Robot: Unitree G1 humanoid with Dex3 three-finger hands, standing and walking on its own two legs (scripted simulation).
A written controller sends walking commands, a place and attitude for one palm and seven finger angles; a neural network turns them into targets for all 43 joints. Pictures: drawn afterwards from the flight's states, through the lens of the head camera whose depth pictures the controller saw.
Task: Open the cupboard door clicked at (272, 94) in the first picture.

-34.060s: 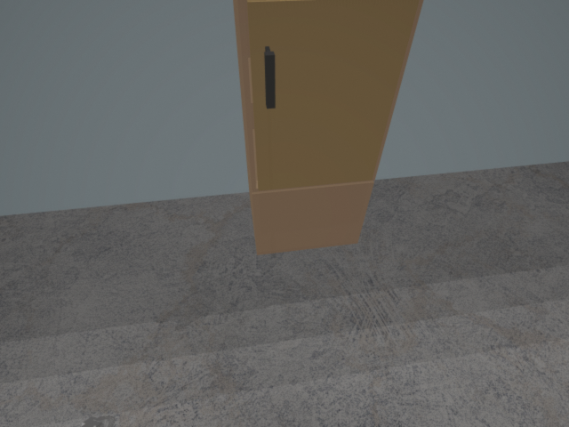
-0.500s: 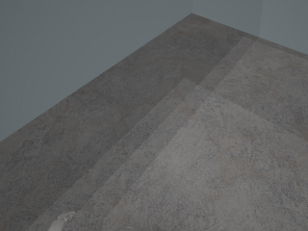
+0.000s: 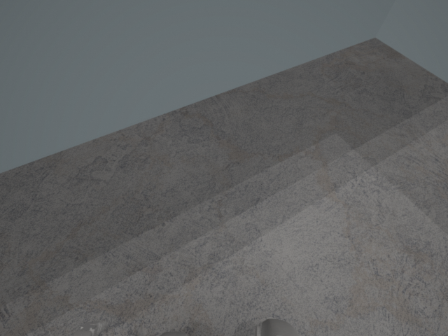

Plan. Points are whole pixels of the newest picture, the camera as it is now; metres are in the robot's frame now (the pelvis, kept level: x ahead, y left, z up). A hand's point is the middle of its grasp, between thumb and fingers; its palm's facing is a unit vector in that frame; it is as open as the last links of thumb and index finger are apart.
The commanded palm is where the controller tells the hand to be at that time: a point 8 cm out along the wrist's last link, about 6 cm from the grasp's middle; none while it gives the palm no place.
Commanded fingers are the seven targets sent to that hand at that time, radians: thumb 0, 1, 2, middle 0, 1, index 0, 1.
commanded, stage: turn to face it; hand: left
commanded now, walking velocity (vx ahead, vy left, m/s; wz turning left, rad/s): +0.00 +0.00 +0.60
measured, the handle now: out of the picture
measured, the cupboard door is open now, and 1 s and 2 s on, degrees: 40 40 40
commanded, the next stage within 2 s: none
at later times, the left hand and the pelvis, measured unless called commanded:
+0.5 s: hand out of the picture +0.01 +0.21 -0.19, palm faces +0.32 -0.93 -0.19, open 7.4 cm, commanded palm none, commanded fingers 0.00 0.90 0.90 -0.20 -0.30 -0.20 -0.30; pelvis +0.02 +0.00 -0.01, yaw +18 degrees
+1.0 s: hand out of the picture +0.04 +0.20 -0.15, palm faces +0.55 -0.79 -0.27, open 7.3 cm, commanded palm none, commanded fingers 0.00 0.90 0.90 -0.20 -0.30 -0.20 -0.30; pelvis +0.06 -0.03 +0.00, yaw +36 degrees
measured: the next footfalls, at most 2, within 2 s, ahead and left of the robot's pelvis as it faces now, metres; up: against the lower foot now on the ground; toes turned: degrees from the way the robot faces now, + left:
right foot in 0.14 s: +0.06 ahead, -0.16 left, +0.00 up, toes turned +3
left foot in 0.44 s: +0.04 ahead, +0.11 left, +0.00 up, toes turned +21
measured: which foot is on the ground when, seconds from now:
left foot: down 0.00-0.14, up 0.16-0.42, down 0.44-0.88, up 0.90-1.00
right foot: up 0.00-0.12, down 0.14-0.44, up 0.46-0.86, down 0.88-1.00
